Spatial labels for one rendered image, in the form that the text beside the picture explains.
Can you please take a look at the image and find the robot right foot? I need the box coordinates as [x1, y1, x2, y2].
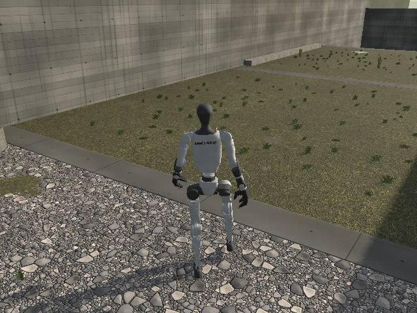
[226, 239, 235, 252]

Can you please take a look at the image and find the right robot forearm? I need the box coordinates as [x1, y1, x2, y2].
[231, 158, 247, 191]

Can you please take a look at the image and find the left robot forearm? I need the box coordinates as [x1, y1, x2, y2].
[173, 158, 183, 179]

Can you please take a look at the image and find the left robot hand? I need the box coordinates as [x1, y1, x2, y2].
[172, 176, 187, 188]

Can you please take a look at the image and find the right robot hand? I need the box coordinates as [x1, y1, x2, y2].
[234, 189, 249, 207]

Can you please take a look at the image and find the robot right shin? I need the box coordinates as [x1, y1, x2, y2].
[223, 202, 233, 243]

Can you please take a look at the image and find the left robot upper arm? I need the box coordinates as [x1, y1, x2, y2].
[176, 132, 193, 168]

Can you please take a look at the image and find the right robot upper arm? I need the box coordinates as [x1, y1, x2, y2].
[220, 131, 237, 168]

